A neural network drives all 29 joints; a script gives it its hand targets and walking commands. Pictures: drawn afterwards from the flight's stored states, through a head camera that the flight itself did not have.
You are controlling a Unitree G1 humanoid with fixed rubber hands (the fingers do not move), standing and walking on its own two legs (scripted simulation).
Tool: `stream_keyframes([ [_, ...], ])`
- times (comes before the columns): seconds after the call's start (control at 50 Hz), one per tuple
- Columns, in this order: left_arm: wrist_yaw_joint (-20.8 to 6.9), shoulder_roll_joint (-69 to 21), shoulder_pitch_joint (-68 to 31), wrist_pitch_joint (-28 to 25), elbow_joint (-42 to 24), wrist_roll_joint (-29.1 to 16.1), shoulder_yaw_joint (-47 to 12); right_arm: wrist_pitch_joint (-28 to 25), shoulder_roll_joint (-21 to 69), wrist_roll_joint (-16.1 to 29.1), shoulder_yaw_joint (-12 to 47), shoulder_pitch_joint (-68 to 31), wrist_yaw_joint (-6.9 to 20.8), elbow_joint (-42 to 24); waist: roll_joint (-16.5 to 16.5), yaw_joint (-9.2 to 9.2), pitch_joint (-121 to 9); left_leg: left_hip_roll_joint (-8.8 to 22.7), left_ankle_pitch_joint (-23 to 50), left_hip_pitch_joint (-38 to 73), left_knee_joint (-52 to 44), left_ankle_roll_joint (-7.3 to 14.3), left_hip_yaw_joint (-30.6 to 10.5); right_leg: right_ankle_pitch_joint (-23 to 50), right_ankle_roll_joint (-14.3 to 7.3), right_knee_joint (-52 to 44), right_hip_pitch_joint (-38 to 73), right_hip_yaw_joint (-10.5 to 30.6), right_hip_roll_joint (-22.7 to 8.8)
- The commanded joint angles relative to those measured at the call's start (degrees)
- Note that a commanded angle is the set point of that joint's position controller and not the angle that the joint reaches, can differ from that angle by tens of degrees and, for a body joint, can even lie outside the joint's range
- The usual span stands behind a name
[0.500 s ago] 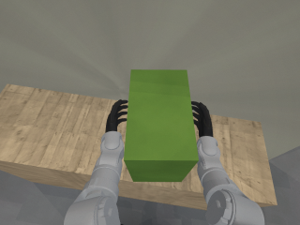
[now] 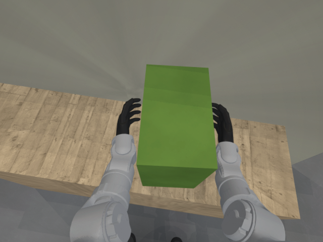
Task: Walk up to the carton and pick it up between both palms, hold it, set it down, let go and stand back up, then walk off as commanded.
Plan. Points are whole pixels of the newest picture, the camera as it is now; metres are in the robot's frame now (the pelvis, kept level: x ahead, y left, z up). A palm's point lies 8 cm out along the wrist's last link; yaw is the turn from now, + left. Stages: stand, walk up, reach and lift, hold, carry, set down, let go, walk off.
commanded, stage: set down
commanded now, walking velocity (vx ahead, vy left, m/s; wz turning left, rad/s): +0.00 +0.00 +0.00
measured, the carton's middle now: (172, 132) +0.41 -0.04 -0.09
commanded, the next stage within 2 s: none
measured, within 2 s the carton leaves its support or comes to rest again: neither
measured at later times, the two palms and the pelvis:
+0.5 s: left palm (123, 133) +0.38 +0.10 -0.01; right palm (224, 139) +0.36 -0.16 -0.01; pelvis -0.01 +0.00 +0.00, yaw +0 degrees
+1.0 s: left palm (124, 131) +0.39 +0.10 -0.02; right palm (222, 137) +0.37 -0.16 -0.02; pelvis -0.01 +0.00 +0.00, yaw +0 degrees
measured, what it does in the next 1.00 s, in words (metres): stands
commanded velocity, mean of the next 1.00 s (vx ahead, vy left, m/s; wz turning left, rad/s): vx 0.00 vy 0.00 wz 0.00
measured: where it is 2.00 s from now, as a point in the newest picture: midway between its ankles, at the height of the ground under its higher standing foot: outside the picture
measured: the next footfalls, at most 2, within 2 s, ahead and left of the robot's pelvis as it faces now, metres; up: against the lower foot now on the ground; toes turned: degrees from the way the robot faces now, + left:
none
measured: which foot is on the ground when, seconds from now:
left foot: down 0.00-1.00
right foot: down 0.00-1.00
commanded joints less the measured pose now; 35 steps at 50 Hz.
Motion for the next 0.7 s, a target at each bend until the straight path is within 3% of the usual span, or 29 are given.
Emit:
stream_keyframes([
  [0.0, -5.9, -29.6, -23.0, -9.3, 2.4, 6.8, -12.4, -6.0, 31.5, -10.5, 19.1, -25.5, 5.0, 3.8, 2.4, 1.68, -40.6, -1.2, 30.2, 10.5, 6.7, -0.7, 7.5, 49.0, 2.5, 8.6, 17.2, -2.7, -0.1],
  [0.08, -6.1, -29.4, -21.7, -9.7, 3.9, 7.4, -11.2, -6.7, 31.6, -10.7, 19.6, -24.8, 4.8, 4.3, 1.6, 2.11, -39.3, -1.6, 26.5, 6.4, 5.5, 0.0, 7.8, 50.0, 2.5, 9.1, 19.4, -2.4, -0.5],
  [0.28, -6.3, -26.9, -22.4, -9.4, 5.0, 8.4, -7.9, -5.6, 29.8, -11.2, 16.4, -24.9, 5.1, 6.5, 1.4, 1.47, -34.6, -1.5, 21.1, 6.4, 5.1, 0.7, 7.7, 41.8, 2.2, 7.7, 16.3, -2.9, -0.2],
  [0.4, -6.2, -24.9, -23.5, -8.2, 4.4, 8.7, -6.0, -3.8, 28.2, -11.8, 12.9, -25.6, 5.7, 5.9, 1.5, 1.56, -31.0, -1.5, 12.6, 6.3, 3.5, 1.4, 7.9, 28.5, 1.7, 5.6, 12.8, -3.2, -0.2],
  [0.48, -5.8, -24.0, -24.5, -7.9, 3.7, 8.5, -5.4, -3.1, 27.5, -12.3, 11.1, -26.2, 6.0, 4.7, 1.6, 1.42, -30.9, -1.4, 10.9, 7.3, 3.7, 1.5, 7.8, 23.6, 1.4, 4.9, 10.1, -3.2, 0.0],
  [0.58, -5.9, -23.6, -23.7, -7.8, 4.0, 8.7, -4.4, -2.6, 27.7, -12.6, 11.0, -25.9, 6.0, 3.9, 0.8, 1.44, -30.9, -1.5, 11.1, 7.1, 4.3, 1.8, 7.7, 24.4, 1.5, 5.2, 9.8, -2.8, -0.1],
  [0.68, -6.0, -24.5, -22.2, -8.9, 4.0, 9.0, -4.5, -3.8, 29.4, -12.2, 13.2, -25.1, 5.7, 3.7, 0.1, 1.66, -33.5, -1.8, 16.0, 4.6, 5.7, 1.8, 7.3, 35.3, 2.2, 7.5, 13.2, -2.0, -0.4],
])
